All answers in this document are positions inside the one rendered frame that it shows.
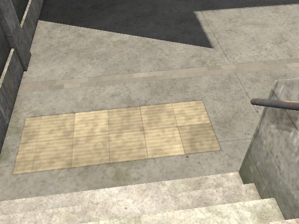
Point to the stairs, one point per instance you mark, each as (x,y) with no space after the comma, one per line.
(208,199)

